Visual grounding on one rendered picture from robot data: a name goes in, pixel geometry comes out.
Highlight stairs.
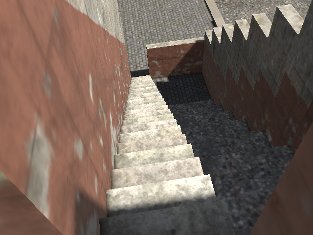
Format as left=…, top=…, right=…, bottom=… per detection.
left=99, top=75, right=236, bottom=235

